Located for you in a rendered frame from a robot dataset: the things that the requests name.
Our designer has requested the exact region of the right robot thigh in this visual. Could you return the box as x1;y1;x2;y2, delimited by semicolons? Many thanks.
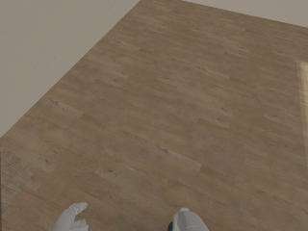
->
172;211;209;231

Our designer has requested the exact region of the robot left hand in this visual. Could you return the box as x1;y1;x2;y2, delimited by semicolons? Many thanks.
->
54;202;89;231

